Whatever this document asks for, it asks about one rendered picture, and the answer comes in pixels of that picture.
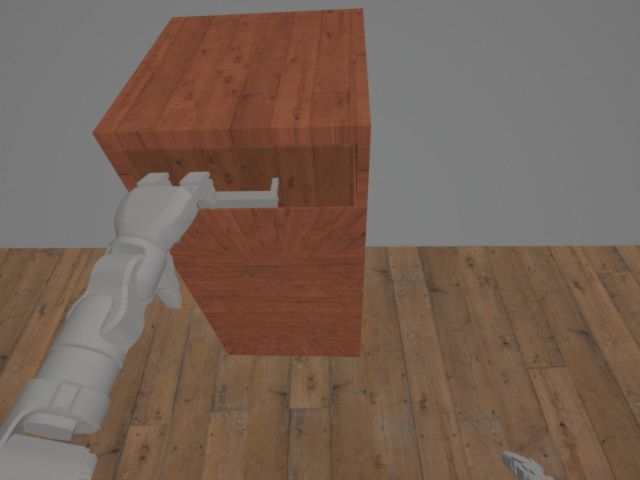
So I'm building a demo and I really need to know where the right robot hand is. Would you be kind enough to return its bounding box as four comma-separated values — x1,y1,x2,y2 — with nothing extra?
502,451,554,480

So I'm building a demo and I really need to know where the left robot hand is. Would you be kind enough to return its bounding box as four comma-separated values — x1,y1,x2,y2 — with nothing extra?
114,172,218,309

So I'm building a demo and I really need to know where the handle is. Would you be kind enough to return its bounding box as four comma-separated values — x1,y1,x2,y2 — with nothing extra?
197,178,279,208

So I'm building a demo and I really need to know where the drawer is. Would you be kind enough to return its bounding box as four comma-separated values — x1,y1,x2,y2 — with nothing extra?
118,143,354,208

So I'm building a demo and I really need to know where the robot left upper arm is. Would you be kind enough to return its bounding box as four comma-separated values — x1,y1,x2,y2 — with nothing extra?
0,434,98,480

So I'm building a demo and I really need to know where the cabinet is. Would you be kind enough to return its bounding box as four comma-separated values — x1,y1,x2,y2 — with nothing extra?
92,8,371,357

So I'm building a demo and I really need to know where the left robot forearm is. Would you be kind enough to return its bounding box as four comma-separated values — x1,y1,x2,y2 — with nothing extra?
0,237,167,451

